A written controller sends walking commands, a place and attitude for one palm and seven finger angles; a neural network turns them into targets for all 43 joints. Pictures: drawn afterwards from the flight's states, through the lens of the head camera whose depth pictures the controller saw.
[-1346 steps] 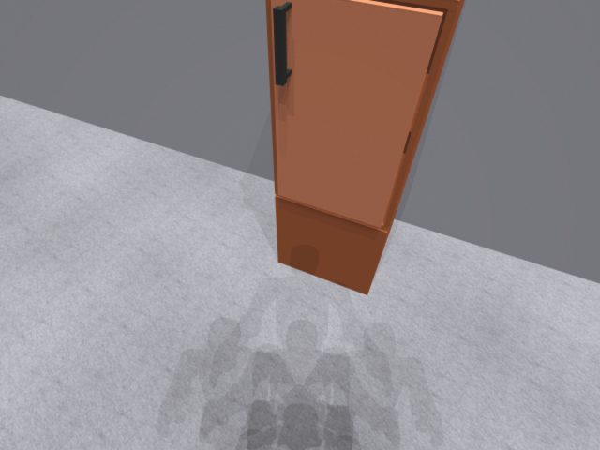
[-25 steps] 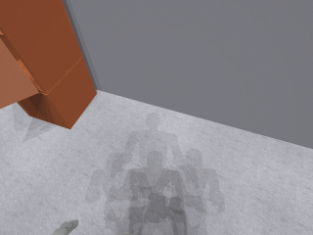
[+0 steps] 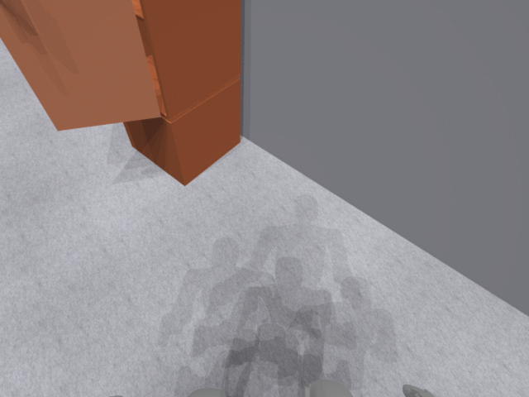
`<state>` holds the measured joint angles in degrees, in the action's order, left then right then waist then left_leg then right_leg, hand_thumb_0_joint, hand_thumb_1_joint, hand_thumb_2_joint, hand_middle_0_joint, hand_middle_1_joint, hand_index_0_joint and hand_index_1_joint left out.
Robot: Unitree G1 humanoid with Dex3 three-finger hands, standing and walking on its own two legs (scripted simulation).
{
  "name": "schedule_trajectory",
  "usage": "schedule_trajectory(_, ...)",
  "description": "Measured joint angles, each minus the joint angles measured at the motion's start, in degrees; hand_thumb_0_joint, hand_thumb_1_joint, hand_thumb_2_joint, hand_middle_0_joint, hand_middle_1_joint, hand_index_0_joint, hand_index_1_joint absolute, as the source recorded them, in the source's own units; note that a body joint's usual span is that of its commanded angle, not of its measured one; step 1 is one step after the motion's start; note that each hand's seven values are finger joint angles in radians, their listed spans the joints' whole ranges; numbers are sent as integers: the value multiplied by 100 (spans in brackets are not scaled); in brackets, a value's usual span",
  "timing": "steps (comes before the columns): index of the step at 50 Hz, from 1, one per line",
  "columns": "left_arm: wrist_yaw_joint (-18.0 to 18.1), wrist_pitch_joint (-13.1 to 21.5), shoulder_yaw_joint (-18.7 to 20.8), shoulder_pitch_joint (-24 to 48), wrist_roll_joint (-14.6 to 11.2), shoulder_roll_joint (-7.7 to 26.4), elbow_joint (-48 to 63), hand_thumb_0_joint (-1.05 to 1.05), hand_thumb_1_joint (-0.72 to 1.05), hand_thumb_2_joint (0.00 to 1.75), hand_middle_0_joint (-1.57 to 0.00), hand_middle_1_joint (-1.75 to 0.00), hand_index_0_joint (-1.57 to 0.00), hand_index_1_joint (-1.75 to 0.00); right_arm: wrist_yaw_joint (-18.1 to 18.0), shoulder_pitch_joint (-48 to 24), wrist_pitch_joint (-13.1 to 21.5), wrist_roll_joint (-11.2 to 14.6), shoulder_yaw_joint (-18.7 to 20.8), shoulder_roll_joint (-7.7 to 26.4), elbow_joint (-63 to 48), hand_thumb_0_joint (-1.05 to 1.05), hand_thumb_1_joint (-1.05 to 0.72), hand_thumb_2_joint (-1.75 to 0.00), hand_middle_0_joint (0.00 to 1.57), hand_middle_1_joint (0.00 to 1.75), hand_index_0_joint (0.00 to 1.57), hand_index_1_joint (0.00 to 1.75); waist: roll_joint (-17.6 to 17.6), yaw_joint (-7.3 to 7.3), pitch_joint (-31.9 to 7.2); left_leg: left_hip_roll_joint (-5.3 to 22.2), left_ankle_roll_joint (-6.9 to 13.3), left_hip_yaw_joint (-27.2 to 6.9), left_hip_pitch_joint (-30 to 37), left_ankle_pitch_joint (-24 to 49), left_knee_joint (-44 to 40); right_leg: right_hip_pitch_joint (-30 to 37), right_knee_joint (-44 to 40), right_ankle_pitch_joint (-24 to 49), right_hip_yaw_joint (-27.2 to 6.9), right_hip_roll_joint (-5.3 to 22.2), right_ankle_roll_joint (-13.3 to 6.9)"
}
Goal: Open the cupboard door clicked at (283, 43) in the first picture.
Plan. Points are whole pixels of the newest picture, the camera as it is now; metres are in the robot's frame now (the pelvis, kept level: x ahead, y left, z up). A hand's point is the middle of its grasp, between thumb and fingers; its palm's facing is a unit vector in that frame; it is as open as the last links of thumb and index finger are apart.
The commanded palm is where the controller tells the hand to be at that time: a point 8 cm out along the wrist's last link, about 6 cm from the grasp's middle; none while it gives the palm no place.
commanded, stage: turn to face it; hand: left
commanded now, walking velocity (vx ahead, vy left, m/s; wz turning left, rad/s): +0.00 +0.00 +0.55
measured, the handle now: out of the picture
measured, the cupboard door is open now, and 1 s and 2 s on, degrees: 55 55 55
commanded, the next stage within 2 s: take the last steps up to it in 0.44 s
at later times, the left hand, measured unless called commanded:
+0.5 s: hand out of the picture +0.03 +0.15 -0.15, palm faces +0.27 -0.94 -0.23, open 7.4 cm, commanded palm none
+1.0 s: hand out of the picture +0.05 +0.19 -0.15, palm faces +0.43 -0.87 -0.25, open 7.4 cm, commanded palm none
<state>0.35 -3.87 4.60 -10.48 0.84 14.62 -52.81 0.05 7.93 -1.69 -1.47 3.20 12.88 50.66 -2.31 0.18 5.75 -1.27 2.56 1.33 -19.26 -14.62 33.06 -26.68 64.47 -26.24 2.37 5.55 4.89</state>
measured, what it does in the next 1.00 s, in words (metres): steps on the spot, turning left: right foot, then left foot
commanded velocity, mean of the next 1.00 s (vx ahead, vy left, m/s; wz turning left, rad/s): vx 0.14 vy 0.07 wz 0.29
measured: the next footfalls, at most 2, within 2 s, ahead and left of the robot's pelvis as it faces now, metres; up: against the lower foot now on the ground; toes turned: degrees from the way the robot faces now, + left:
right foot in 0.26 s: +0.06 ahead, -0.16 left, +0.00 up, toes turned +7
left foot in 0.60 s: +0.04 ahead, +0.09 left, +0.00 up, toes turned +19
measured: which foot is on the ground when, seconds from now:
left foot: down 0.00-0.26, up 0.28-0.58, down 0.60-0.92, up 0.94-1.00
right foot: up 0.00-0.24, down 0.26-0.60, up 0.62-0.92, down 0.94-1.00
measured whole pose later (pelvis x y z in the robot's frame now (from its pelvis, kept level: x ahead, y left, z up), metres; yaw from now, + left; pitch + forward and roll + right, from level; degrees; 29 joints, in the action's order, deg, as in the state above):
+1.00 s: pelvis +0.07 -0.02 +0.00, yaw +22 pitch -1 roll +1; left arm -0.6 1.9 3.7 -13.5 1.4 10.3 -55.4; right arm 0.8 16.8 -2.6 -1.6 3.0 11.8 59.8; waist 2.3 1.0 2.5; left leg -2.0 0.8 -0.6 -20.4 -26.0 52.1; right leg -14.7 33.9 -17.9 6.5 4.3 -0.2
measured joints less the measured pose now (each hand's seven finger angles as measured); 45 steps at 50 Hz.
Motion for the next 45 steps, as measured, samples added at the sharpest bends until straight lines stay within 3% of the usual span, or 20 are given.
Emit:
schedule_trajectory(6,-16,60,5,156,1,4,169,1,91,90,-20,-30,-20,-30,2,199,-47,-19,-9,-49,132,1,-90,-90,20,30,20,30,198,-45,-119,-49,-46,-396,124,295,-464,98,-990,181,-189,-153,-13)
schedule_trajectory(10,-4,102,-37,238,-17,-41,238,1,91,90,-20,-30,-20,-30,17,304,-114,-30,31,-68,197,1,-90,-89,20,30,20,30,327,-126,-158,-86,-165,-665,55,291,-401,528,-1986,233,-177,-331,-77)
schedule_trajectory(12,2,173,-69,218,-30,-69,284,1,91,90,-20,-30,-20,-30,19,360,-153,-5,59,-63,218,1,-90,-89,20,30,20,30,364,-140,-192,-141,-249,-781,-44,215,-226,933,-2846,610,-127,-401,-124)
schedule_trajectory(13,11,234,-81,173,-15,-68,318,1,91,90,-20,-30,-20,-30,26,397,-170,21,75,-62,217,1,-90,-90,20,30,20,30,329,-122,-238,-198,-283,-780,-151,108,-41,1100,-3252,768,-141,-373,-307)
schedule_trajectory(15,46,293,-122,157,21,-200,274,1,91,90,-20,-30,-20,-30,36,361,-224,37,134,25,276,1,-90,-90,20,30,20,30,464,-132,-167,-216,-357,-747,-463,-805,935,1126,-3130,754,-8,-371,-514)
schedule_trajectory(18,76,321,-193,20,14,-366,206,1,91,90,-20,-30,-20,-30,54,297,-299,29,178,109,377,1,-90,-90,20,30,20,30,492,-149,-87,-163,-476,-448,-848,-1162,2522,1364,-3234,717,162,-265,-505)
schedule_trajectory(20,77,334,-223,-84,17,-426,136,1,91,90,-20,-30,-20,-30,65,251,-312,43,169,107,417,1,-91,-90,20,30,20,30,412,-152,-58,-67,-545,-262,-874,-1152,2823,1522,-3384,758,248,-182,-493)
schedule_trajectory(26,39,375,-258,-356,51,-464,-107,1,91,90,-20,-30,-21,-30,72,6,-272,89,80,16,483,1,-91,-90,20,30,20,30,111,1,11,76,-566,68,-286,-1192,1483,1713,-3493,735,467,30,-418)
schedule_trajectory(29,32,359,-223,-505,24,-410,-260,1,90,90,-20,-30,-21,-30,54,-133,-166,85,11,-26,467,1,-91,-90,20,30,20,30,31,70,8,69,-489,158,214,-574,306,1642,-3247,578,567,75,-327)
schedule_trajectory(31,7,296,-183,-576,-19,-336,-356,1,90,90,-20,-30,-21,-30,43,-173,-42,42,-18,-52,420,1,-91,-90,20,30,20,30,-17,91,-31,50,-243,137,325,-72,-40,1405,-2696,222,563,107,-242)
schedule_trajectory(33,-1,159,-134,-547,-4,-248,-465,1,91,90,-20,-30,-21,-30,13,-176,33,-3,-60,-124,373,1,-91,-90,20,30,20,30,-94,155,-29,10,-52,159,267,-224,146,993,-1651,-431,329,37,-229)
schedule_trajectory(35,-43,83,-95,-488,18,-211,-556,1,91,90,-20,-30,-20,-30,-36,-65,99,-19,-84,-167,331,1,-91,-90,20,30,20,30,-41,163,-95,12,9,114,323,-265,46,592,-794,-455,199,-77,-262)
schedule_trajectory(37,-104,97,-69,-421,33,-202,-568,1,91,90,-20,-30,-20,-30,-66,88,149,-29,-104,-193,349,1,-91,-90,20,30,20,30,45,156,-157,3,4,41,454,-157,-207,352,-512,-234,175,-113,-286)
schedule_trajectory(40,-162,174,-63,-326,39,-227,-484,1,91,90,-20,-30,-20,-30,-61,333,178,-30,-133,-210,459,1,-90,-90,20,30,20,30,182,133,-243,-20,16,-70,661,-5,-564,279,-950,0,196,-113,-306)
schedule_trajectory(45,-199,335,-79,-215,49,-303,-315,1,91,90,-20,-30,-20,-30,-12,706,99,-19,-115,-209,688,1,-90,-90,20,30,20,30,366,63,-333,-68,-24,-184,820,-153,-538,753,-2495,419,299,-196,-325)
